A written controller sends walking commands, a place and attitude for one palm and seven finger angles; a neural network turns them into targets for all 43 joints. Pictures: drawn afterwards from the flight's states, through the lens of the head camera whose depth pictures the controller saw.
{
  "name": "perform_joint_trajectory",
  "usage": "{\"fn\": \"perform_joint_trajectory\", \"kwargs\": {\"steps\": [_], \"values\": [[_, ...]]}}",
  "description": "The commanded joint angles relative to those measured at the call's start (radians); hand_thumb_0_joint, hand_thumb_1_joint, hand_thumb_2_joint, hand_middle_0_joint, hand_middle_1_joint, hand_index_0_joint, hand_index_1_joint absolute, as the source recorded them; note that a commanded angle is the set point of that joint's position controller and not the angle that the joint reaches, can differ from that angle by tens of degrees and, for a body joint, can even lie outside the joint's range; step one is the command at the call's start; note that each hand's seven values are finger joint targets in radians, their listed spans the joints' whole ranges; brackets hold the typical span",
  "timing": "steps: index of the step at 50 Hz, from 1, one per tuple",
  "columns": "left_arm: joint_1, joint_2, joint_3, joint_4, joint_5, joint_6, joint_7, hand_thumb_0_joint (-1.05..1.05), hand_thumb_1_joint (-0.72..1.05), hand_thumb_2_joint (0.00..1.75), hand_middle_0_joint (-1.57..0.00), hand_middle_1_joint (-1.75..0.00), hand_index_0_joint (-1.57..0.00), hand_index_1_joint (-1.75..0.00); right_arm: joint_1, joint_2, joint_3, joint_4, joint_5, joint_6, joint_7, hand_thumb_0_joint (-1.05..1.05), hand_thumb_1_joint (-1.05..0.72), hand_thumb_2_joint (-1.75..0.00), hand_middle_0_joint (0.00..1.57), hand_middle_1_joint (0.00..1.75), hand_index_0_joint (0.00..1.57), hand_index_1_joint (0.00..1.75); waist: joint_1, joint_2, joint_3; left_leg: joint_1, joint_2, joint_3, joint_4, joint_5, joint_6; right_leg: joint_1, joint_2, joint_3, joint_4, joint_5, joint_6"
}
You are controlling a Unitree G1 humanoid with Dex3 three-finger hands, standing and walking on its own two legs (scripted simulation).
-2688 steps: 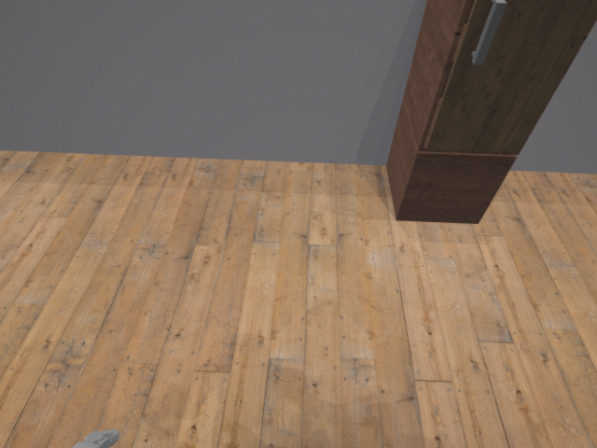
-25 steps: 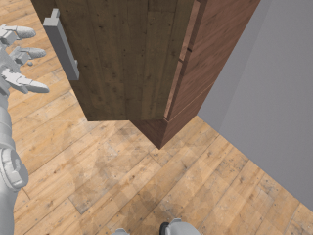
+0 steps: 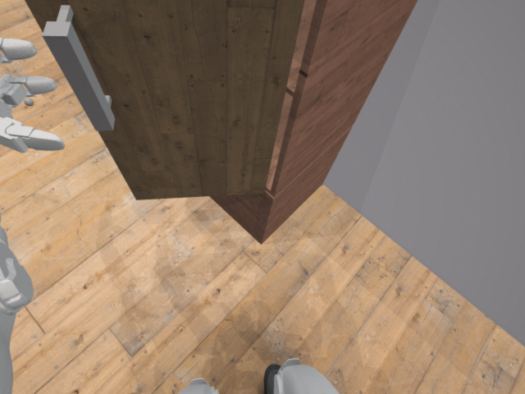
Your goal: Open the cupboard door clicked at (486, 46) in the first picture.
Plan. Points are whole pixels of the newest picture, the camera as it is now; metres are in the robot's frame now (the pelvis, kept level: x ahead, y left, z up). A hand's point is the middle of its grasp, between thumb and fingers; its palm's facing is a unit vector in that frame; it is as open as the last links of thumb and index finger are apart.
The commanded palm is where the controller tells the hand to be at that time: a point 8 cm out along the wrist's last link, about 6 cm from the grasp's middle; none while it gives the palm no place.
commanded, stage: slide the fingers in behind the handle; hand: left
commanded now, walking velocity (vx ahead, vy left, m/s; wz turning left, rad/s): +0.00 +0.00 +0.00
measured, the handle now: (87, 73) +0.55 +0.21 +0.12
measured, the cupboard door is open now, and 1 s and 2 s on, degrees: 50 49 50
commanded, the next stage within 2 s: close the thumb around the handle in 1.58 s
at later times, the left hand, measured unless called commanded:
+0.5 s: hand (54, 102) +0.50 +0.24 +0.12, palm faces +0.00 -1.00 -0.02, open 14.0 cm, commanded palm +0.48 +0.28 +0.12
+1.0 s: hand (86, 101) +0.50 +0.20 +0.12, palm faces -0.01 -1.00 -0.01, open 14.0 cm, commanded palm +0.47 +0.25 +0.12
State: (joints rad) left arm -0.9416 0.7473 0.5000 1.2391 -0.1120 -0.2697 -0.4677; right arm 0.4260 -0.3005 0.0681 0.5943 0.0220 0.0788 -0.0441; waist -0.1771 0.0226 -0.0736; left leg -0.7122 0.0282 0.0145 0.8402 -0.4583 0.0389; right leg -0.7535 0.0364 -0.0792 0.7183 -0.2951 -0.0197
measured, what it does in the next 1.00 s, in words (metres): stands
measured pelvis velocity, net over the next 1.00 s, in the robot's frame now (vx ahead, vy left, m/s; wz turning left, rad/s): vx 0.00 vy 0.00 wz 0.01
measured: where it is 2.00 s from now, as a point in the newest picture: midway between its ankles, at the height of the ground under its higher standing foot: outside the picture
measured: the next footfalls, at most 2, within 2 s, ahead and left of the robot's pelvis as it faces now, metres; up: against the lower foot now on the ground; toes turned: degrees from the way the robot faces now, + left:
none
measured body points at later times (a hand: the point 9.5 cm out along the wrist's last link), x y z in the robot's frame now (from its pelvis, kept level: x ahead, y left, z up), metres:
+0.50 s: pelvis +0.01 +0.00 +0.00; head +0.12 +0.02 +0.44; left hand +0.49 +0.29 +0.12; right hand +0.02 -0.26 -0.11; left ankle -0.04 +0.09 -0.70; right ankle +0.02 -0.11 -0.70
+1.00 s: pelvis +0.00 +0.00 +0.00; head +0.10 +0.01 +0.44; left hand +0.49 +0.25 +0.12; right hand +0.01 -0.27 -0.11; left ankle -0.04 +0.09 -0.70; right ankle +0.02 -0.11 -0.70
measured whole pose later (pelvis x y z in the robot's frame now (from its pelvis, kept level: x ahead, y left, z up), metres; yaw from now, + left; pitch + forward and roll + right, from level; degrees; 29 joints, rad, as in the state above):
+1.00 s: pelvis +0.00 +0.00 +0.00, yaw +0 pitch +17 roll -3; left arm -0.89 0.52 0.39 1.12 -0.12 -0.30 -0.31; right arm 0.42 -0.28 0.04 0.63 0.01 0.05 -0.01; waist -0.15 0.04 -0.09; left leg -0.66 0.02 0.02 0.81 -0.45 0.04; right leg -0.71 0.03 -0.07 0.72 -0.30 -0.02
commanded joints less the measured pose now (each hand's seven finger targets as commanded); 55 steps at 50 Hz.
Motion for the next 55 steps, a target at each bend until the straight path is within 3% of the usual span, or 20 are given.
{"fn": "perform_joint_trajectory", "kwargs": {"steps": [1, 4, 6, 8, 10, 13, 16, 19, 22, 23, 26, 27, 30, 37, 41, 44, 46, 51, 53, 55], "values": [[-0.429, 0.279, -0.008, -0.234, -0.032, -0.072, -0.016, 0.0, -0.5, 0.3, -0.3, -1.2, -0.3, -1.2, 0.161, -0.185, -0.075, -0.043, -0.007, -0.019, -0.015, 0.0, -0.9, -0.9, 0.2, 0.3, 0.2, 0.3, -0.003, 0.17, -0.449, 0.216, -0.007, -0.066, -0.082, 0.496, -0.015, 0.281, 0.007, 0.058, -0.019, 0.348, -0.003], [-0.429, 0.215, -0.038, -0.245, -0.059, -0.069, -0.025, 0.0, -0.5, 0.3, -0.3, -1.2, -0.3, -1.2, 0.167, -0.186, -0.08, -0.033, -0.01, -0.021, -0.013, 0.0, -0.9, -0.9, 0.2, 0.3, 0.2, 0.3, -0.013, 0.174, -0.46, 0.275, 0.001, -0.077, -0.075, 0.545, -0.022, 0.236, 0.01, 0.048, -0.023, 0.34, -0.002], [-0.433, 0.217, -0.032, -0.23, -0.061, -0.052, -0.018, 0.0, -0.5, 0.3, -0.3, -1.2, -0.3, -1.2, 0.171, -0.189, -0.082, -0.025, -0.01, -0.023, -0.013, 0.0, -0.9, -0.9, 0.2, 0.3, 0.2, 0.3, -0.015, 0.138, -0.439, 0.247, -0.001, -0.076, -0.08, 0.511, -0.016, 0.242, 0.009, 0.046, -0.027, 0.332, -0.001], [-0.451, 0.241, -0.013, -0.26, -0.053, -0.051, -0.002, 0.0, -0.5, 0.3, -0.3, -1.2, -0.3, -1.2, 0.171, -0.188, -0.082, -0.023, -0.013, -0.025, -0.012, 0.0, -0.9, -0.9, 0.2, 0.3, 0.2, 0.3, -0.004, 0.183, -0.473, 0.264, -0.002, -0.078, -0.078, 0.542, -0.021, 0.246, 0.007, 0.048, -0.02, 0.343, -0.005], [-0.437, 0.219, -0.027, -0.263, -0.042, -0.049, 0.018, 0.0, -0.5, 0.3, -0.3, -1.2, -0.3, -1.2, 0.17, -0.181, -0.082, -0.025, -0.014, -0.025, -0.008, 0.0, -0.9, -0.9, 0.2, 0.3, 0.2, 0.3, -0.001, 0.167, -0.452, 0.256, -0.002, -0.08, -0.078, 0.558, -0.023, 0.252, 0.007, 0.045, -0.019, 0.357, -0.005], [-0.425, 0.216, -0.008, -0.329, -0.045, -0.067, 0.046, 0.0, -0.5, 0.3, -0.3, -1.2, -0.3, -1.2, 0.171, -0.177, -0.089, -0.034, -0.017, -0.025, 0.002, 0.0, -0.9, -0.9, 0.2, 0.3, 0.2, 0.3, 0.013, 0.189, -0.522, 0.315, 0.004, -0.083, -0.071, 0.646, -0.034, 0.267, 0.01, 0.044, -0.01, 0.397, -0.007], [-0.388, 0.179, -0.027, -0.318, -0.046, -0.066, 0.057, 0.0, -0.5, 0.3, -0.3, -1.2, -0.3, -1.2, 0.153, -0.173, -0.088, -0.045, -0.014, -0.024, 0.009, 0.0, -0.9, -0.9, 0.2, 0.3, 0.2, 0.3, 0.014, 0.146, -0.476, 0.262, 0.0, -0.067, -0.081, 0.595, -0.022, 0.305, 0.009, 0.05, -0.017, 0.41, -0.004], [-0.382, 0.178, -0.027, -0.315, -0.037, -0.07, 0.066, 0.0, -0.5, 0.3, -0.3, -1.2, -0.3, -1.2, 0.154, -0.172, -0.089, -0.039, -0.013, -0.023, 0.006, 0.0, -0.9, -0.9, 0.2, 0.3, 0.2, 0.3, 0.017, 0.158, -0.468, 0.286, 0.002, -0.075, -0.082, 0.62, -0.026, 0.288, 0.009, 0.047, -0.017, 0.402, -0.005], [-0.41, 0.099, -0.08, -0.368, -0.05, -0.077, 0.068, 0.0, -0.5, 0.3, -0.3, -1.2, -0.3, -1.2, 0.151, -0.165, -0.093, -0.037, -0.013, -0.028, 0.008, 0.0, -0.9, -0.9, 0.2, 0.3, 0.2, 0.3, 0.006, 0.197, -0.474, 0.357, 0.007, -0.086, -0.08, 0.69, -0.036, 0.247, 0.012, 0.038, -0.019, 0.397, -0.009], [-0.388, 0.109, -0.059, -0.365, -0.056, -0.077, 0.073, 0.0, -0.5, 0.3, -0.3, -1.2, -0.3, -1.2, 0.152, -0.166, -0.096, -0.03, -0.015, -0.029, 0.01, 0.0, -0.9, -0.9, 0.2, 0.3, 0.2, 0.3, 0.014, 0.184, -0.493, 0.372, 0.011, -0.088, -0.077, 0.713, -0.042, 0.251, 0.012, 0.036, -0.02, 0.404, -0.007], [-0.371, 0.083, -0.068, -0.314, -0.06, -0.063, 0.084, 0.0, -0.5, 0.3, -0.3, -1.2, -0.3, -1.2, 0.142, -0.163, -0.092, -0.027, -0.012, -0.029, 0.013, 0.0, -0.9, -0.9, 0.2, 0.3, 0.2, 0.3, 0.007, 0.095, -0.433, 0.287, 0.003, -0.077, -0.09, 0.625, -0.026, 0.287, 0.009, 0.04, -0.024, 0.405, -0.003], [-0.379, 0.075, -0.072, -0.32, -0.06, -0.065, 0.089, 0.0, -0.5, 0.3, -0.3, -1.2, -0.3, -1.2, 0.14, -0.162, -0.091, -0.029, -0.014, -0.029, 0.012, 0.0, -0.9, -0.9, 0.2, 0.3, 0.2, 0.3, 0.01, 0.135, -0.424, 0.289, 0.0, -0.073, -0.091, 0.634, -0.025, 0.282, 0.007, 0.041, -0.023, 0.41, -0.007], [-0.35, 0.114, -0.042, -0.31, -0.041, -0.068, 0.109, 0.0, -0.5, 0.3, -0.3, -1.2, -0.3, -1.2, 0.134, -0.159, -0.089, -0.035, -0.015, -0.031, 0.014, 0.0, -0.9, -0.9, 0.2, 0.3, 0.2, 0.3, 0.029, 0.114, -0.435, 0.251, -0.005, -0.066, -0.097, 0.587, -0.024, 0.32, 0.002, 0.049, -0.017, 0.407, -0.006], [-0.436, 0.065, -0.079, -0.316, -0.035, -0.101, 0.137, 0.0, -0.5, 0.3, -0.3, -1.2, -0.3, -1.2, 0.134, -0.157, -0.09, -0.032, -0.016, -0.044, 0.011, 0.0, -0.9, -0.9, 0.2, 0.3, 0.2, 0.3, 0.006, 0.107, -0.429, 0.261, -0.008, -0.07, -0.099, 0.524, -0.021, 0.29, 0.003, 0.049, -0.016, 0.355, -0.007], [-0.43, 0.043, -0.09, -0.295, -0.027, -0.099, 0.147, 0.0, -0.5, 0.3, -0.3, -1.2, -0.3, -1.2, 0.131, -0.153, -0.09, -0.025, -0.016, -0.052, 0.013, 0.0, -0.9, -0.9, 0.2, 0.3, 0.2, 0.3, 0.006, 0.106, -0.435, 0.245, -0.011, -0.064, -0.101, 0.508, -0.021, 0.301, 0.0, 0.053, -0.017, 0.361, -0.003], [-0.423, 0.069, -0.064, -0.333, -0.022, -0.107, 0.158, 0.0, -0.5, 0.3, -0.3, -1.2, -0.3, -1.2, 0.138, -0.154, -0.095, -0.024, -0.018, -0.053, 0.015, 0.0, -0.9, -0.9, 0.2, 0.3, 0.2, 0.3, 0.024, 0.139, -0.49, 0.286, -0.008, -0.07, -0.093, 0.571, -0.028, 0.308, 0.001, 0.052, -0.009, 0.383, -0.007], [-0.404, 0.015, -0.094, -0.342, -0.029, -0.104, 0.163, 0.0, -0.5, 0.3, -0.3, -1.2, -0.3, -1.2, 0.136, -0.149, -0.097, -0.026, -0.019, -0.054, 0.022, 0.0, -0.9, -0.9, 0.2, 0.3, 0.2, 0.3, 0.024, 0.127, -0.478, 0.29, -0.007, -0.069, -0.098, 0.578, -0.03, 0.31, 0.004, 0.047, -0.013, 0.386, -0.007], [-0.381, 0.039, -0.07, -0.308, -0.025, -0.09, 0.185, 0.0, -0.5, 0.3, -0.3, -1.2, -0.3, -1.2, 0.132, -0.154, -0.097, -0.026, -0.016, -0.051, 0.023, 0.0, -0.9, -0.9, 0.2, 0.3, 0.2, 0.3, 0.027, 0.055, -0.409, 0.197, -0.015, -0.052, -0.122, 0.461, -0.015, 0.351, 0.001, 0.054, -0.026, 0.365, -0.006], [-0.402, 0.033, -0.076, -0.338, -0.019, -0.102, 0.195, 0.0, -0.5, 0.3, -0.3, -1.2, -0.3, -1.2, 0.126, -0.149, -0.097, -0.029, -0.016, -0.054, 0.022, 0.0, -0.9, -0.9, 0.2, 0.3, 0.2, 0.3, 0.027, 0.106, -0.427, 0.22, -0.018, -0.049, -0.12, 0.465, -0.016, 0.342, -0.001, 0.058, -0.025, 0.361, -0.008], [-0.402, -0.014, -0.111, -0.328, -0.017, -0.108, 0.199, 0.0, -0.5, 0.3, -0.3, -1.2, -0.3, -1.2, 0.126, -0.145, -0.096, -0.028, -0.017, -0.06, 0.024, 0.0, -0.9, -0.9, 0.2, 0.3, 0.2, 0.3, 0.019, 0.09, -0.417, 0.223, -0.019, -0.049, -0.122, 0.439, -0.015, 0.33, 0.0, 0.059, -0.031, 0.337, -0.006]]}}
